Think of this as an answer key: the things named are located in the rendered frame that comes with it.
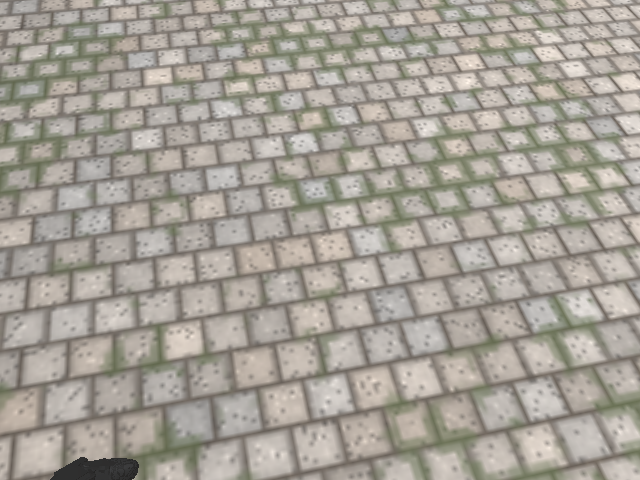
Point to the left robot hand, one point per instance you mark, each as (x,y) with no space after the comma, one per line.
(102,469)

